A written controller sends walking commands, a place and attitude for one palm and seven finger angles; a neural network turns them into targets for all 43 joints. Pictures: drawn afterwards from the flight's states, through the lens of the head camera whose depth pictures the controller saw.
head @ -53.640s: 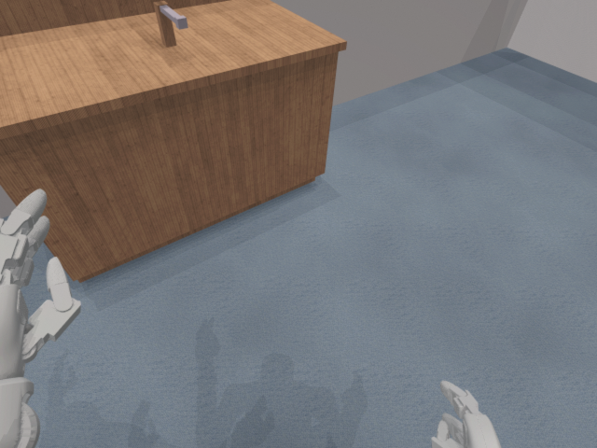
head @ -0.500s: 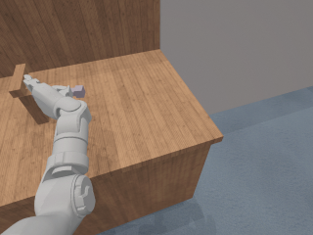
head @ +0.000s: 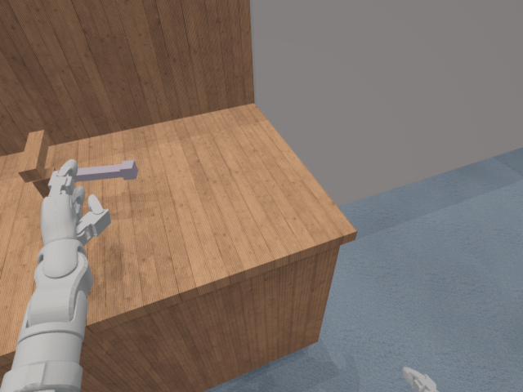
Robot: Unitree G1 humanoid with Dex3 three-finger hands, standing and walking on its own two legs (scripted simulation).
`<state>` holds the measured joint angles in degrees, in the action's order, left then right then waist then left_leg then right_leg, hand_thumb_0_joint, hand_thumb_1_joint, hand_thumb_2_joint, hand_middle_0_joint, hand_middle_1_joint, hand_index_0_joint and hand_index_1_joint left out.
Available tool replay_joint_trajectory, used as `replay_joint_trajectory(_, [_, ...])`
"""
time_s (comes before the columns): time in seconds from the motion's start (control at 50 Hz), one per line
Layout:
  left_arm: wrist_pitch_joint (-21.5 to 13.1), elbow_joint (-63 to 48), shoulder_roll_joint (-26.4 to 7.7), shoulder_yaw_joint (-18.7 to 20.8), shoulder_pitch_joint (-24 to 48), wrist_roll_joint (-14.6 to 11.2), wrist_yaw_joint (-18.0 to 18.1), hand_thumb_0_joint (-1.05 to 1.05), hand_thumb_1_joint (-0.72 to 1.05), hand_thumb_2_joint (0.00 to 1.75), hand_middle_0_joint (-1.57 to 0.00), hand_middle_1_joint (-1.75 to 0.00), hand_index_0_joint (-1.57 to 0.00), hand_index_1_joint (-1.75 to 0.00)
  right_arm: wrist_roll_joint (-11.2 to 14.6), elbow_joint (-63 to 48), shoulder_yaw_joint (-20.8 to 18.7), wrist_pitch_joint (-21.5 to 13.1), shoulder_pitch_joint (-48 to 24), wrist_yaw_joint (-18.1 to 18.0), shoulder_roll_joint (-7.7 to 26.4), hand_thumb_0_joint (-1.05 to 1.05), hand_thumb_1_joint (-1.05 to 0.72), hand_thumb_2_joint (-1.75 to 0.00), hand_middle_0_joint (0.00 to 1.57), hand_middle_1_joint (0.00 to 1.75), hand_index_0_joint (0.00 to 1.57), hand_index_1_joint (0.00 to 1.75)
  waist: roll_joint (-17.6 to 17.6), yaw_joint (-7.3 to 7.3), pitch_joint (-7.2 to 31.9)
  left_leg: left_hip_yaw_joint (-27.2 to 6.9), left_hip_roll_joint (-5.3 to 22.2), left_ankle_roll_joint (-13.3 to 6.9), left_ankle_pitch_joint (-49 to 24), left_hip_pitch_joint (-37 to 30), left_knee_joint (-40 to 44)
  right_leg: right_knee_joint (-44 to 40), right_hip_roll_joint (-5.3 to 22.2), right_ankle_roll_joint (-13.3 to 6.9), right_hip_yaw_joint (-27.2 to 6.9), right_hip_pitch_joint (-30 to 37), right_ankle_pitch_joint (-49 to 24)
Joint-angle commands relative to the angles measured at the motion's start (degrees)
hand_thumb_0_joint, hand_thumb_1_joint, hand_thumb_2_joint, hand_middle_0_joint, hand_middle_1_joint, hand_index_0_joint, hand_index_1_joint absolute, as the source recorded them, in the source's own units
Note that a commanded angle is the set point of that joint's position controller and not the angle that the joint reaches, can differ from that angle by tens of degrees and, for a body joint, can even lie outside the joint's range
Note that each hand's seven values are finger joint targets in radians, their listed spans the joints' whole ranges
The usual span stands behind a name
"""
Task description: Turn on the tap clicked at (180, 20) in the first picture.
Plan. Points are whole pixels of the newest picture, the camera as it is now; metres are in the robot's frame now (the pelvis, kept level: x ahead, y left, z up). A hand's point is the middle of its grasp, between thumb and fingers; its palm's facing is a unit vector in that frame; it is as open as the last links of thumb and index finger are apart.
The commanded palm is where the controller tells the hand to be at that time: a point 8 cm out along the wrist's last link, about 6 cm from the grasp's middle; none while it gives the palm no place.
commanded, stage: draw the hand back beside the body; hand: left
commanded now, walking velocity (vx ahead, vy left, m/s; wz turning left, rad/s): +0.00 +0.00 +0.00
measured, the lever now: (129, 170) +0.51 +0.30 +0.08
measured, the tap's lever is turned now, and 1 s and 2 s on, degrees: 76 76 76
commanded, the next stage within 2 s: step back with the hand held close in 1.12 s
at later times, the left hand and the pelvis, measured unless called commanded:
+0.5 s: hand (69, 257) +0.24 +0.25 +0.16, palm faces +0.37 -0.89 -0.26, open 7.6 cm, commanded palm +0.20 +0.29 +0.17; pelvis -0.01 +0.02 +0.00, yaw +1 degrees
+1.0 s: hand (25, 309) +0.17 +0.27 +0.16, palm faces +0.44 -0.83 -0.34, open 7.5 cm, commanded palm +0.14 +0.30 +0.17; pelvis -0.01 +0.02 +0.00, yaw +2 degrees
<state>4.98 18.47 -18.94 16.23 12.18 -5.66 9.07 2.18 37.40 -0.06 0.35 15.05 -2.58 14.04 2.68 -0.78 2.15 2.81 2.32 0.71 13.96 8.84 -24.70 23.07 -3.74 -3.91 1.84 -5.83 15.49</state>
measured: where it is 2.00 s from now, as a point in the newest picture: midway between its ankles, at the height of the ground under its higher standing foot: outside the picture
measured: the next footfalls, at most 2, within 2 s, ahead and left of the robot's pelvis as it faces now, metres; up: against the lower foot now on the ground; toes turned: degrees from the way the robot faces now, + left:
none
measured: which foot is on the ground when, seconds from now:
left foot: down 0.00-1.00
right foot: down 0.00-1.00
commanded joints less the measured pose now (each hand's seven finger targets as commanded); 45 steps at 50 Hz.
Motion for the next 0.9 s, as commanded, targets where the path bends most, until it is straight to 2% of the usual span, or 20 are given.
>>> replay_joint_trajectory(0.0, [-12.34,-29.77,-12.93,-2.53,29.33,1.29,-1.62,0.0,0.9,0.9,-0.17,-0.21,-0.17,-0.21,-0.13,-9.06,-2.14,-6.65,-9.72,-0.1,6.46,0.0,-0.9,-0.9,0.2,0.3,0.2,0.3,6.95,0.4,9.57,-1.37,-2.0,-3.37,-11.59,-9.89,2.16,-5.07,2.89,2.37,-2.83,-2.83,-17.52])
replay_joint_trajectory(0.04, [-13.8,-32.07,-8.4,-6.77,27.44,1.43,-1.62,0.0,0.9,0.9,-0.17,-0.21,-0.17,-0.21,-0.14,-8.48,-2.04,-8.24,-9.62,0.03,6.33,0.0,-0.9,-0.9,0.2,0.3,0.2,0.3,8.12,-0.16,9.79,-2.31,-1.94,-3.09,-11.31,-12.66,2.5,-5.28,2.43,2.07,-2.07,-4.67,-15.28])
replay_joint_trajectory(0.12, [-14.12,-21.69,-5.73,-7.67,15.62,1.11,-1.74,0.0,0.9,0.9,-0.18,-0.22,-0.18,-0.22,-0.17,-6.7,-2.12,-8.21,-9.68,-0.33,6.87,0.0,-0.9,-0.9,0.2,0.3,0.2,0.3,-5.34,0.31,4.2,-2.55,-1.89,-3.71,-5.36,-8.37,4.25,-6.63,2.54,2.67,-1.8,-4.27,-9.8])
replay_joint_trajectory(0.16, [-14.31,-19.42,-7.14,-5.06,10.16,0.84,-2.14,0.0,0.9,0.9,-0.18,-0.23,-0.18,-0.23,0.0,-6.57,-2.06,-7.22,-10.08,-0.34,6.8,0.0,-0.9,-0.9,0.2,0.3,0.2,0.3,-6.45,1.27,3.76,-2.21,-1.99,-3.74,-4.73,-7.54,5.1,-7.1,2.96,2.76,-1.83,-2.71,-9.1])
replay_joint_trajectory(0.2, [-14.57,-20.93,-9.08,-2.66,6.52,0.47,-2.72,0.0,0.9,0.9,-0.18,-0.24,-0.18,-0.24,-0.04,-7.37,-1.79,-6.31,-11.29,-0.34,6.44,0.0,-0.9,-0.9,0.2,0.3,0.2,0.3,-6.35,2.29,4.46,-1.87,-2.18,-3.69,-4.79,-6.61,5.47,-7.51,3.3,2.86,-2.06,-0.45,-9.41])
replay_joint_trajectory(0.24, [-14.78,-21.91,-12.33,1.67,2.71,0.3,-3.08,0.0,0.9,0.9,-0.18,-0.24,-0.18,-0.24,-0.16,-7.75,-1.65,-5.64,-11.9,-0.38,6.25,0.0,-0.9,-0.9,0.2,0.3,0.2,0.3,-2.97,3.28,4.31,-1.96,-1.94,-3.32,-6.0,-6.11,5.99,-7.63,3.47,2.54,-1.97,1.09,-10.7])
replay_joint_trajectory(0.26, [-15.01,-24.56,-11.04,0.74,2.3,0.11,-3.47,0.0,0.9,0.9,-0.18,-0.25,-0.18,-0.25,-0.26,-8.5,-1.27,-5.4,-12.23,-0.34,5.64,0.0,-0.9,-0.9,0.2,0.3,0.2,0.3,-2.03,3.26,4.55,-1.9,-1.98,-3.19,-6.45,-6.18,6.17,-7.41,3.47,2.48,-1.9,1.95,-11.42])
replay_joint_trajectory(0.3, [-15.38,-29.65,-13.06,3.22,0.72,0.06,-3.52,0.0,0.9,0.9,-0.18,-0.25,-0.18,-0.25,-0.64,-9.53,-1.19,-5.47,-12.64,-0.34,5.27,0.0,-0.9,-0.9,0.2,0.3,0.2,0.3,-0.42,3.74,5.6,-1.85,-1.79,-3.09,-8.17,-6.62,5.85,-7.28,3.56,2.28,-1.9,3.02,-13.61])
replay_joint_trajectory(0.34, [-15.77,-34.88,-14.74,5.05,-0.79,0.21,-3.48,0.0,0.9,0.9,-0.19,-0.26,-0.19,-0.26,-0.93,-9.94,-1.07,-5.81,-12.77,-0.29,5.17,0.0,-0.9,-0.9,0.2,0.3,0.2,0.3,3.75,4.05,5.86,-2.19,-1.71,-2.73,-9.91,-7.31,5.7,-7.35,3.6,1.93,-1.76,3.26,-14.82])
replay_joint_trajectory(0.44, [-15.75,-40.79,-9.8,0.9,-6.68,0.65,-3.64,0.0,0.9,0.9,-0.19,-0.27,-0.19,-0.27,-1.35,-10.78,-1.02,-7.34,-12.95,0.03,4.87,0.0,-0.9,-0.9,0.2,0.3,0.2,0.3,3.78,3.31,4.07,-2.54,-1.16,-2.48,-11.87,-8.87,5.4,-7.28,3.05,1.8,-1.06,1.09,-15.14])
replay_joint_trajectory(0.5, [-15.37,-38.99,-7.39,-1.1,-10.75,0.5,-3.73,0.0,0.9,0.9,-0.19,-0.28,-0.19,-0.28,-1.38,-10.18,-1.34,-7.76,-12.81,-0.07,5.31,0.0,-0.9,-0.9,0.2,0.3,0.2,0.3,-1.94,2.86,1.2,-2.51,-0.7,-2.86,-9.63,-8.3,5.32,-7.94,2.93,2.18,-1.16,-0.7,-12.83])
replay_joint_trajectory(0.54, [-15.44,-39.38,-6.49,-1.87,-12.66,0.7,-3.91,0.0,0.9,0.9,-0.2,-0.29,-0.2,-0.29,-1.28,-10.0,-1.47,-7.91,-13.05,-0.1,5.61,0.0,-0.9,-0.9,0.2,0.3,0.2,0.3,-2.58,2.8,0.23,-2.81,-0.72,-2.98,-9.76,-8.34,5.44,-8.0,2.97,2.14,-1.1,-1.18,-12.34])
replay_joint_trajectory(0.6, [-16.04,-43.03,-8.08,0.1,-16.91,0.81,-3.55,0.0,0.9,0.9,-0.2,-0.3,-0.2,-0.3,-1.59,-9.86,-1.8,-8.13,-12.73,-0.16,5.84,0.0,-0.9,-0.9,0.2,0.3,0.2,0.3,-2.89,3.59,2.92,-2.91,-0.9,-3.09,-10.9,-8.87,5.0,-7.33,3.22,2.12,-1.17,0.56,-13.72])
replay_joint_trajectory(0.64, [-16.32,-46.31,-9.8,1.97,-19.4,1.1,-3.32,0.0,0.9,0.9,-0.2,-0.3,-0.2,-0.3,-1.71,-9.74,-1.74,-8.29,-12.85,-0.06,5.73,0.0,-0.9,-0.9,0.2,0.3,0.2,0.3,1.1,4.05,3.92,-3.05,-1.04,-2.81,-12.46,-9.03,4.72,-6.98,3.41,1.85,-1.42,1.56,-14.95])
replay_joint_trajectory(0.7, [-16.53,-50.13,-10.43,3.61,-24.43,1.0,-3.06,0.0,0.9,0.9,-0.2,-0.3,-0.2,-0.3,-2.02,-10.21,-1.68,-8.54,-12.88,0.01,5.24,0.0,-0.9,-0.9,0.2,0.3,0.2,0.3,2.08,4.63,4.11,-3.07,-1.04,-2.58,-13.39,-8.16,4.31,-6.57,3.56,1.77,-1.21,2.31,-16.13])
replay_joint_trajectory(0.72, [-16.55,-51.36,-10.93,4.35,-25.96,0.99,-2.98,0.0,0.9,0.9,-0.2,-0.3,-0.2,-0.3,-2.1,-10.35,-1.66,-8.75,-12.78,-0.02,5.06,0.0,-0.9,-0.9,0.2,0.3,0.2,0.3,1.15,4.67,3.66,-3.06,-1.01,-2.63,-14.06,-7.83,4.04,-6.42,3.52,1.76,-1.11,2.26,-16.99])
replay_joint_trajectory(0.74, [-16.57,-53.06,-11.44,5.11,-27.09,1.1,-2.93,0.0,0.9,0.9,-0.2,-0.3,-0.2,-0.3,-2.11,-10.34,-1.69,-8.81,-12.69,0.0,5.22,0.0,-0.9,-0.9,0.2,0.3,0.2,0.3,2.89,4.7,3.72,-3.35,-0.9,-2.39,-14.81,-7.66,3.88,-6.24,3.55,1.57,-1.17,2.46,-17.12])
replay_joint_trajectory(0.82, [-16.03,-53.8,-9.95,5.1,-34.04,0.71,-3.12,0.0,0.9,0.9,-0.2,-0.3,-0.2,-0.3,-2.13,-10.8,-1.78,-9.15,-12.45,0.04,4.84,0.0,-0.9,-0.9,0.2,0.3,0.2,0.3,0.54,4.7,1.39,-3.09,-0.53,-2.43,-14.17,-6.46,3.27,-6.09,3.6,1.94,-0.79,0.86,-16.79])
replay_joint_trajectory(0.84, [-15.77,-53.52,-9.16,4.25,-33.19,0.92,-3.24,0.0,0.9,0.9,-0.2,-0.3,-0.2,-0.3,-1.98,-10.6,-1.74,-9.07,-12.6,0.02,5.01,0.0,-0.9,-0.9,0.2,0.3,0.2,0.3,1.87,4.24,0.3,-3.06,-0.46,-2.41,-13.99,-6.35,3.28,-6.26,3.64,1.81,-1.05,0.09,-16.23])
replay_joint_trajectory(0.88, [-15.64,-52.08,-8.13,2.93,-30.27,0.92,-3.14,0.0,0.9,0.9,-0.2,-0.3,-0.2,-0.3,-1.92,-10.41,-1.7,-9.07,-12.53,-0.2,5.16,0.0,-0.9,-0.9,0.2,0.3,0.2,0.3,0.23,3.57,-2.28,-3.4,-0.36,-2.37,-10.59,-5.5,3.48,-6.66,3.56,2.04,-0.8,-1.97,-12.78])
